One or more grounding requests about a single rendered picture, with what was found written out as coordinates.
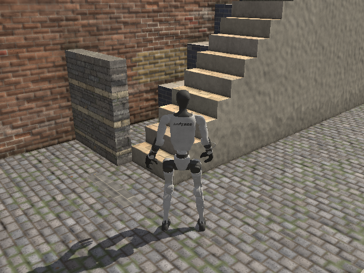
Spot stairs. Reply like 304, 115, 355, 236
131, 0, 364, 185

